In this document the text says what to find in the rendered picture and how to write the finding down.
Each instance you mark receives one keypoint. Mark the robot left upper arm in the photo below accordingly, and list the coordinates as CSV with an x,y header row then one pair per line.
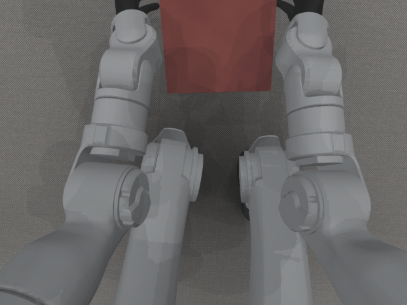
x,y
101,202

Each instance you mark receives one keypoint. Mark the left robot thigh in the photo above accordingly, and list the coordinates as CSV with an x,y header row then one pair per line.
x,y
150,269

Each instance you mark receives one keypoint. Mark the right robot hand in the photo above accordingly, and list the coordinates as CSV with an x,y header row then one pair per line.
x,y
301,6

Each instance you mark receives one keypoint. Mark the left robot forearm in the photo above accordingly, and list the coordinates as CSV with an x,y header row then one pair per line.
x,y
123,93

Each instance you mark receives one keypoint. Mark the carton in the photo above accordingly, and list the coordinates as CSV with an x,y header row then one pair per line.
x,y
218,45

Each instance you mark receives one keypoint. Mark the left robot shin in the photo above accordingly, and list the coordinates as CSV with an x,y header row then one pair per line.
x,y
149,159

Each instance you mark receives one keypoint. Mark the left robot hand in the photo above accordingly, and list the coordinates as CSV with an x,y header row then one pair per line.
x,y
122,5

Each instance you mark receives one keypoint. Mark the robot right upper arm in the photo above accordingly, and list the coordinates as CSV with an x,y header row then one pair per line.
x,y
330,209

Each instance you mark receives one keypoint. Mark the right robot forearm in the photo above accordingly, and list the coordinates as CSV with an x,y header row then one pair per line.
x,y
314,97

